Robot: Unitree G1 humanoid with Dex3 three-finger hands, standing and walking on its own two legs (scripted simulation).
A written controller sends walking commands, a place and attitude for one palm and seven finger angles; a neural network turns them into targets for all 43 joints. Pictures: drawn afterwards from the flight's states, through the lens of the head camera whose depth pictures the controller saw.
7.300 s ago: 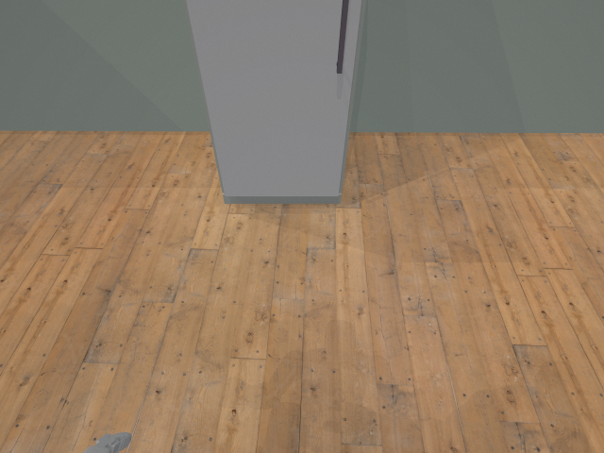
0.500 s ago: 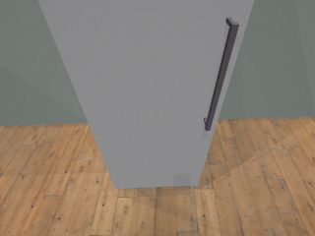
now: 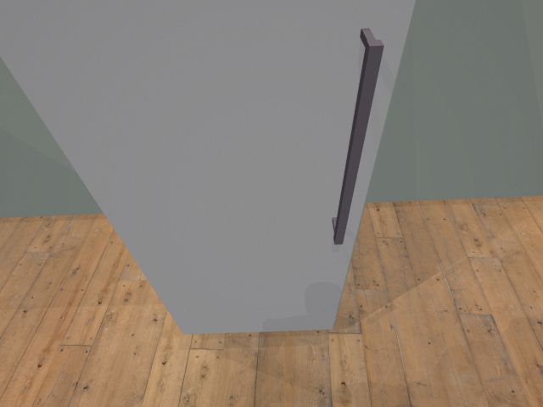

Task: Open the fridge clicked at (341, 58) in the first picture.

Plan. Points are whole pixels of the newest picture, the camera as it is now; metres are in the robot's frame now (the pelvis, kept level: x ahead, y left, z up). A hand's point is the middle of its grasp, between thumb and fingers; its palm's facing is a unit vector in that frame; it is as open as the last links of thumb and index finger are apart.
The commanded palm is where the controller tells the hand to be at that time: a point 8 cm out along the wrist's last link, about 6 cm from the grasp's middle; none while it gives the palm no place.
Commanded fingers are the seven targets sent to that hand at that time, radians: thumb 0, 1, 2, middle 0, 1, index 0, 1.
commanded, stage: come to a stop and stand still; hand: right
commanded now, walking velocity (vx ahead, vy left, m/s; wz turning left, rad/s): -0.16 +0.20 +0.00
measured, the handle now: (349, 161) +0.45 -0.11 +0.13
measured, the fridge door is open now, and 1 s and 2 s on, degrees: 0 0 0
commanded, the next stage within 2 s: look again from close up in 1.62 s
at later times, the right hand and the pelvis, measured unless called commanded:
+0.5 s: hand out of the picture +0.03 -0.15 -0.17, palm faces +0.02 +0.98 -0.20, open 7.2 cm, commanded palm none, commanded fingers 0.00 -0.90 -0.90 0.20 0.30 0.20 0.30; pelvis -0.02 +0.03 +0.00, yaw +1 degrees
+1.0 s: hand out of the picture -0.06 -0.14 -0.16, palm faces +0.03 +0.99 -0.15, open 7.3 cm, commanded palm none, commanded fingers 0.00 -0.90 -0.90 0.20 0.30 0.20 0.30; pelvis -0.03 +0.01 +0.01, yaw +1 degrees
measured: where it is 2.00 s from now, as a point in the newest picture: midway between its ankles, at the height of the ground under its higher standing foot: outside the picture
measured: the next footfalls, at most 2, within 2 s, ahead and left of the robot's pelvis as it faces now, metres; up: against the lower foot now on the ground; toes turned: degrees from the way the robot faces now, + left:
left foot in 0.22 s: +0.01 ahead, +0.11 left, +0.00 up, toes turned +5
right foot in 0.50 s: +0.01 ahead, -0.09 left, +0.00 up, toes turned -2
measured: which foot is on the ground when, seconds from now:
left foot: up 0.00-0.20, down 0.22-1.00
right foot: down 0.00-0.26, up 0.28-0.48, down 0.50-1.00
